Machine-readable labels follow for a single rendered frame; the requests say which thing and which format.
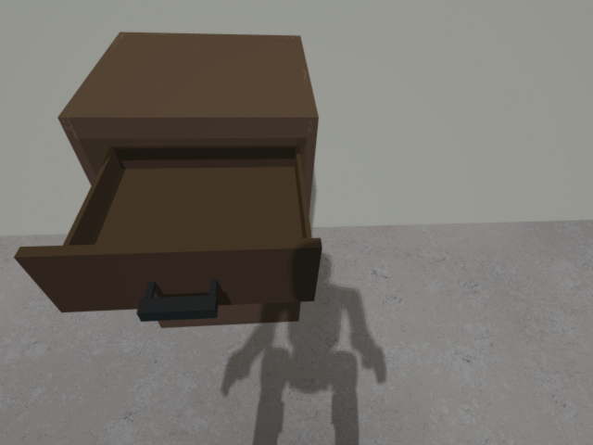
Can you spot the handle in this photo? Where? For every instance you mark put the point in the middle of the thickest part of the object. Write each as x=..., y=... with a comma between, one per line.
x=178, y=308

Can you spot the drawer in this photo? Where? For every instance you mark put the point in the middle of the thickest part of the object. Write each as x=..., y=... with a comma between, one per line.
x=180, y=216

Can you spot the cabinet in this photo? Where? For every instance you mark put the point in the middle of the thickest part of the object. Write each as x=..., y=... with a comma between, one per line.
x=198, y=89

